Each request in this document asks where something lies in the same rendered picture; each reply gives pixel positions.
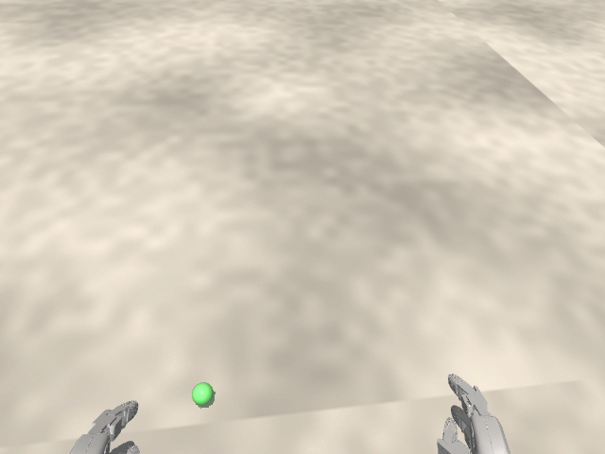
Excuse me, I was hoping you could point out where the left robot hand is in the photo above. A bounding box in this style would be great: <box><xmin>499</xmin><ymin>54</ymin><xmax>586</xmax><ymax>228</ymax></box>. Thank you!
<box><xmin>70</xmin><ymin>400</ymin><xmax>140</xmax><ymax>454</ymax></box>

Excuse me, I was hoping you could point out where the ball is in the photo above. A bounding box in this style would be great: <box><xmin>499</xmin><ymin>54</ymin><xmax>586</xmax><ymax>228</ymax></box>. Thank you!
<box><xmin>192</xmin><ymin>382</ymin><xmax>213</xmax><ymax>405</ymax></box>

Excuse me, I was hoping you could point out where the right robot hand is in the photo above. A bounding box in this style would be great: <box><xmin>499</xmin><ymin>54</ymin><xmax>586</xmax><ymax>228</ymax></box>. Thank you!
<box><xmin>437</xmin><ymin>374</ymin><xmax>510</xmax><ymax>454</ymax></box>

